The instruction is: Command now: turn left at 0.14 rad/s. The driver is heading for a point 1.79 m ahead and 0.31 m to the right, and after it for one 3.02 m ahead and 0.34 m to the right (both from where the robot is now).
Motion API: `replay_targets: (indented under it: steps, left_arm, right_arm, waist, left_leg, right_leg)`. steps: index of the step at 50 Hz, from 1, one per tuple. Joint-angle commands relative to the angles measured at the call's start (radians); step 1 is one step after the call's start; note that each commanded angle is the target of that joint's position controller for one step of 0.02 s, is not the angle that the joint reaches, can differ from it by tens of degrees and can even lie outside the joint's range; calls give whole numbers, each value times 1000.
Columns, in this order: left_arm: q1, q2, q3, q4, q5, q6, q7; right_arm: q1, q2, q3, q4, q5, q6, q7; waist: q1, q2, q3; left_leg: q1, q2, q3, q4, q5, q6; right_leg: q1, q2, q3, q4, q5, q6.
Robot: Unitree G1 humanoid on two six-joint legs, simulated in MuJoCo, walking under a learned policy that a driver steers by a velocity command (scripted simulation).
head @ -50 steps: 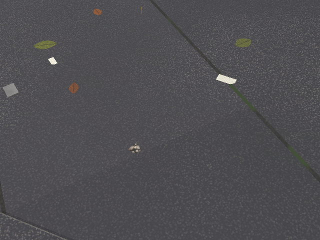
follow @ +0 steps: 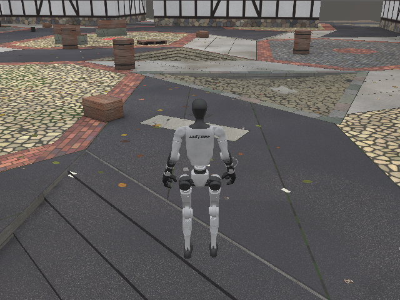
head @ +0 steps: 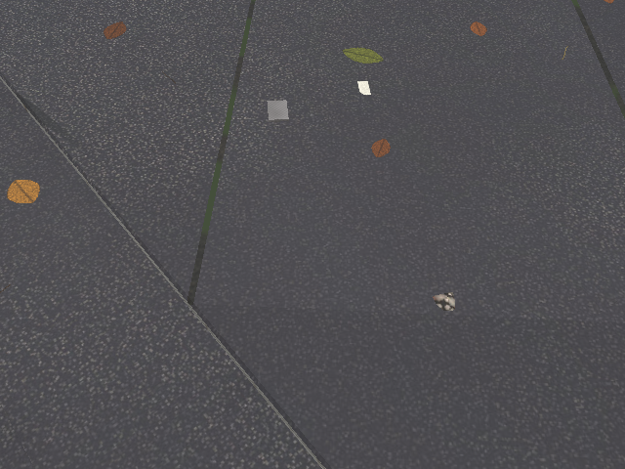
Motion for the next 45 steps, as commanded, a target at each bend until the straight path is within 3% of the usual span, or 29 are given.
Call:
replay_targets:
  steps: [1, 2, 3, 4, 6, 8, 10, 12, 13, 15, 16, 17, 18, 21, 23, 25, 26, 27, 29, 31, 32, 33, 34, 35, 36, 37, 40, 42, 45]
  left_arm:
    - [1, 42, 3, -73, -14, -1, 3]
    - [-26, 83, 11, -60, -10, 12, 8]
    - [-39, 81, 13, -51, -9, 16, 7]
    - [-26, 81, 15, -33, -10, 16, 6]
    - [16, 74, 13, -1, -1, 14, 3]
    - [33, 56, 6, 23, -5, 12, 6]
    - [48, 42, -2, 47, -4, 8, 13]
    - [39, 86, 0, 52, 10, -5, 16]
    - [17, 128, 12, 71, -2, -7, 13]
    - [24, 77, 1, 91, -3, -15, 6]
    - [20, 75, 1, 99, -1, -17, 9]
    - [34, 68, -2, 112, 0, -21, 11]
    - [39, 78, 4, 122, 3, -21, 12]
    - [44, 95, 12, 115, 11, -15, 5]
    - [95, 97, 15, 126, 9, -25, 4]
    - [184, 152, 37, 165, 6, -38, 5]
    - [181, 167, 46, 170, 6, -40, 4]
    - [171, 159, 47, 168, 8, -45, 0]
    - [125, 151, 48, 168, 6, -53, -9]
    - [52, 133, 49, 160, -9, -54, -13]
    - [30, 118, 46, 152, -8, -59, -12]
    - [-14, 68, 30, 125, -2, -70, -14]
    - [-34, 26, 18, 79, -2, -82, -18]
    - [-53, 105, 37, 86, 16, -78, -15]
    - [-39, 88, 36, 98, 12, -81, -23]
    - [-26, 72, 31, 110, 6, -85, -32]
    - [-52, 56, 26, 104, 22, -75, -53]
    - [-102, 38, 19, 78, 24, -67, -56]
    - [-221, 21, 4, 20, 24, -61, -58]
  right_arm:
    - [38, -175, -23, -44, -4, -39, -23]
    - [6, -111, -6, -49, -5, -49, -20]
    - [-15, -87, 7, -42, -6, -56, -23]
    - [-31, -81, 13, -35, -12, -56, -28]
    - [-21, -94, 12, -16, -3, -63, -37]
    - [-13, -86, 15, 2, 2, -64, -37]
    - [-32, -88, 13, 16, 10, -62, -38]
    - [-8, -79, 13, 34, 4, -60, -35]
    - [21, -74, 7, 45, 7, -55, -30]
    - [1, -80, 4, 78, 4, -51, -32]
    - [4, -83, 2, 90, 7, -52, -32]
    - [15, -83, 0, 105, 6, -53, -31]
    - [21, -92, -6, 115, 4, -51, -31]
    - [22, -104, -16, 120, -2, -42, -21]
    - [-6, -87, -14, 111, 1, -55, -16]
    - [-71, -49, -7, 87, -8, -78, -5]
    - [-92, -54, -6, 77, -17, -88, 0]
    - [-95, -70, -10, 73, -16, -96, 4]
    - [-46, -63, -9, 81, -7, -110, 17]
    - [84, -45, -9, 138, 0, -121, 15]
    - [189, -69, -20, 181, -2, -126, 7]
    - [321, -139, -40, 211, -13, -134, -7]
    - [425, -255, -70, 228, -14, -132, -10]
    - [380, -191, -54, 232, -20, -126, -12]
    - [306, -149, -41, 207, -21, -130, -9]
    - [260, -123, -33, 197, -20, -136, -8]
    - [253, -85, -13, 216, -10, -152, -9]
    - [305, -80, -9, 249, -2, -157, -11]
    - [317, -76, -2, 273, -1, -155, -15]
  waist:
    - [-25, 267, -113]
    - [-29, 179, -75]
    - [-25, 169, -55]
    - [-13, 161, -48]
    - [-7, 174, -74]
    - [-8, 151, -95]
    - [11, 125, -92]
    - [-7, 89, -71]
    - [-45, 2, -15]
    - [-15, -14, 0]
    - [-17, -21, -12]
    - [-16, -19, -53]
    - [-18, -9, -53]
    - [-13, 9, 61]
    - [15, -22, 81]
    - [50, -135, 51]
    - [51, -144, 68]
    - [48, -123, 60]
    - [5, -136, 72]
    - [-70, -110, 62]
    - [-110, -58, 30]
    - [-174, 105, -16]
    - [-196, 313, -42]
    - [-152, 152, 28]
    - [-106, 77, 53]
    - [-79, 61, 47]
    - [-52, 96, 24]
    - [-51, 96, 24]
    - [-49, 95, 59]
  left_leg:
    - [48, 373, -332, -182, 468, 179]
    - [41, 339, -309, -195, 415, 200]
    - [37, 313, -280, -197, 391, 190]
    - [45, 273, -240, -191, 405, 168]
    - [83, 231, -184, -151, 525, 150]
    - [89, 219, -165, -124, 540, 144]
    - [32, 190, -153, -110, 391, 110]
    - [-59, 147, -160, -128, 139, 61]
    - [-49, 97, -128, -165, 80, 52]
    - [13, 100, -118, -136, 114, 51]
    - [32, 104, -116, -124, 152, 51]
    - [50, 97, -111, -124, 80, 57]
    - [34, 81, -109, -114, -65, 71]
    - [-118, 76, -146, -106, -431, 115]
    - [-203, 66, -136, -39, -394, 111]
    - [-299, -2, 13, 135, -167, 70]
    - [-318, 17, 53, 180, -118, 61]
    - [-302, 34, 41, 212, -146, 61]
    - [-224, 46, 53, 146, -171, 77]
    - [51, 0, 108, -43, -25, 90]
    - [247, 3, 73, -80, 2, 94]
    - [413, 169, -170, -210, -167, 125]
    - [475, 402, -569, -345, -349, 224]
    - [394, 433, -573, -320, -276, 262]
    - [354, 395, -484, -305, -190, 255]
    - [331, 351, -398, -315, -101, 230]
    - [302, 275, -226, -338, 186, 194]
    - [306, 269, -163, -330, 379, 201]
    - [259, 256, -99, -345, 468, 198]
  right_leg:
    - [-49, 0, 39, 46, -218, -6]
    - [-43, -11, 66, 112, -225, 1]
    - [-60, -1, 71, 115, -204, 1]
    - [-54, -2, 74, 106, -173, 5]
    - [-30, 13, 60, 80, -131, 15]
    - [14, 20, 48, 14, -99, 23]
    - [113, 12, 46, -134, 83, 25]
    - [190, -67, 130, -186, 221, 20]
    - [100, -62, 132, -151, 209, 1]
    - [46, -55, 129, -186, 155, -2]
    - [47, -52, 130, -194, 157, -2]
    - [67, -41, 122, -200, 81, -6]
    - [62, -18, 108, -177, -54, -20]
    - [-41, -19, 160, -171, -410, -75]
    - [10, -69, 258, -215, -445, -119]
    - [162, -209, 468, -371, -485, -195]
    - [162, -269, 524, -418, -463, -225]
    - [144, -276, 525, -434, -426, -231]
    - [91, -246, 446, -416, -352, -216]
    - [-57, -147, 290, -336, -231, -163]
    - [-181, -103, 227, -241, -184, -136]
    - [-325, -22, 116, 4, -136, -96]
    - [-497, 84, -8, 282, -212, -67]
    - [-543, 29, 66, 448, -240, -85]
    - [-552, -7, 94, 506, -167, -94]
    - [-537, -32, 91, 522, -99, -90]
    - [-508, -48, 40, 520, 3, -53]
    - [-545, -47, 10, 531, 25, -31]
    - [-569, -55, -20, 469, 53, -19]
Keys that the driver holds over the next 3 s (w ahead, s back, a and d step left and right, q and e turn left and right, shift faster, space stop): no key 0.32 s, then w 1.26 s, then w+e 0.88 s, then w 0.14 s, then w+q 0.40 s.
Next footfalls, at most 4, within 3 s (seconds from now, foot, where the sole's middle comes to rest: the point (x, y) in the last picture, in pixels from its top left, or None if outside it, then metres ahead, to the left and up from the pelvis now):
0.24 right None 0.02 -0.12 -0.77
1.04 right None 0.42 -0.10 -0.74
1.62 left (293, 352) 0.72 0.09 -0.74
2.14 right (383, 261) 0.98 -0.13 -0.74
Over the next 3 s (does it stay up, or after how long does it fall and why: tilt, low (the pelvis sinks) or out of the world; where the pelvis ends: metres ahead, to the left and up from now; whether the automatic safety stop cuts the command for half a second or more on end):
stays up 1.30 -0.19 0.05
